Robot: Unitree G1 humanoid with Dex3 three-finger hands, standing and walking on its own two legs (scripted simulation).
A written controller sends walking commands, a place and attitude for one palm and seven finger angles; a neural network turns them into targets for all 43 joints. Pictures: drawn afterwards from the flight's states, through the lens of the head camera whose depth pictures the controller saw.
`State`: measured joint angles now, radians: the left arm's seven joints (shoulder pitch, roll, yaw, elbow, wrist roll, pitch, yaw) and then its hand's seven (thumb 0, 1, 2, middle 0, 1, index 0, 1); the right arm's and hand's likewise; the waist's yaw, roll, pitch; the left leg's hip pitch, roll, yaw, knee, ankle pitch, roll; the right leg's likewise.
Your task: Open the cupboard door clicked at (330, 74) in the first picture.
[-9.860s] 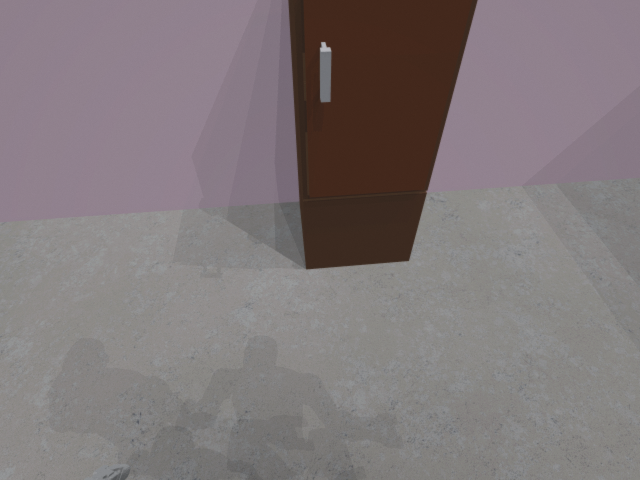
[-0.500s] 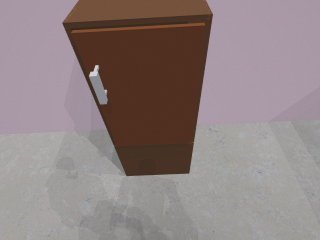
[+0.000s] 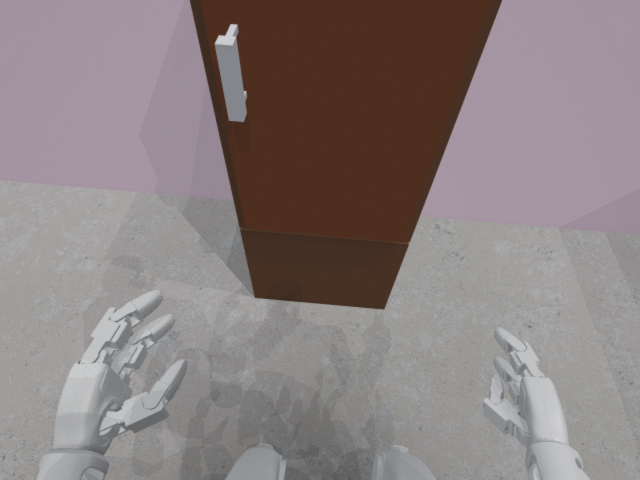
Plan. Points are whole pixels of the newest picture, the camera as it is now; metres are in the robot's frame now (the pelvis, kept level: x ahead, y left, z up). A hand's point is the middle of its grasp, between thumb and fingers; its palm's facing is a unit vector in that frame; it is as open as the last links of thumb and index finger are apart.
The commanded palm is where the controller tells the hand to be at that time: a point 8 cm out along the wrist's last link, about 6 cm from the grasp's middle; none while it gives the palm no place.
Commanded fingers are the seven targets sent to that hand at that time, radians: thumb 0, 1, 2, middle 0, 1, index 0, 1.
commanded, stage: raise the hand with hooked fingers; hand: left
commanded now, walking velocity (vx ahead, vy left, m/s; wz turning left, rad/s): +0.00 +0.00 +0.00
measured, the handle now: (235, 73) +0.63 +0.21 +0.14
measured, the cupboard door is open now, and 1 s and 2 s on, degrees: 0 0 0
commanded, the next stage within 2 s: move the hooked fingers beside the handle in 1.58 s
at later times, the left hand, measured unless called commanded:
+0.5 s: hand (122, 305) +0.26 +0.25 +0.09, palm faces +0.05 -1.00 -0.06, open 12.2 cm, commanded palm +0.23 +0.30 +0.11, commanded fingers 0.00 -0.31 0.38 -0.29 -1.08 -0.29 -1.08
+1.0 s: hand (93, 226) +0.32 +0.28 +0.15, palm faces +0.08 -1.00 -0.04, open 13.9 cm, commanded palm +0.29 +0.33 +0.15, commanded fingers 0.00 -0.50 0.30 -0.30 -1.20 -0.30 -1.20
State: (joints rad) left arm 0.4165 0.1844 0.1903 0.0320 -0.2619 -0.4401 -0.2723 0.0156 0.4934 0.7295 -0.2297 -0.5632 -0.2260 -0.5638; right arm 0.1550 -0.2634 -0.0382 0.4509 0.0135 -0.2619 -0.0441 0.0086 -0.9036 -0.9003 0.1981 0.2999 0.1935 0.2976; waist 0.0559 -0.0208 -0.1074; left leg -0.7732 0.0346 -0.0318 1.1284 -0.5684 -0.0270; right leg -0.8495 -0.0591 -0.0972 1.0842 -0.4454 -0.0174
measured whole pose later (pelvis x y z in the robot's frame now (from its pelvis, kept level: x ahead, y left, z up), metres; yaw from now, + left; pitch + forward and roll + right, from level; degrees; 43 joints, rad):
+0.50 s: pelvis +0.01 +0.03 +0.03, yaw -1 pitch +10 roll -2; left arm 0.25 0.29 0.29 0.07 -0.31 -0.30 -0.29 0.00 -0.09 0.48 -0.27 -0.94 -0.27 -0.94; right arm 0.30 -0.28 0.01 0.57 0.03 -0.26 -0.07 0.01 -0.90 -0.90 0.20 0.30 0.20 0.30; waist 0.00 0.01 -0.08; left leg -0.62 0.02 0.00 0.95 -0.51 0.01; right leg -0.69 -0.06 -0.08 0.88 -0.37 0.02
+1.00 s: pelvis +0.03 +0.01 +0.05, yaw -1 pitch +7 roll -1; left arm -0.04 0.38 0.42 0.32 -0.34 -0.17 -0.43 -0.01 -0.49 0.31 -0.30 -1.19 -0.30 -1.19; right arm 0.26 -0.26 0.06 0.58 0.03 -0.22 -0.09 0.01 -0.90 -0.90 0.21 0.30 0.20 0.30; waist 0.03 0.04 -0.06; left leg -0.44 0.03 -0.01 0.77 -0.45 -0.01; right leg -0.51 -0.04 -0.09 0.72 -0.33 0.01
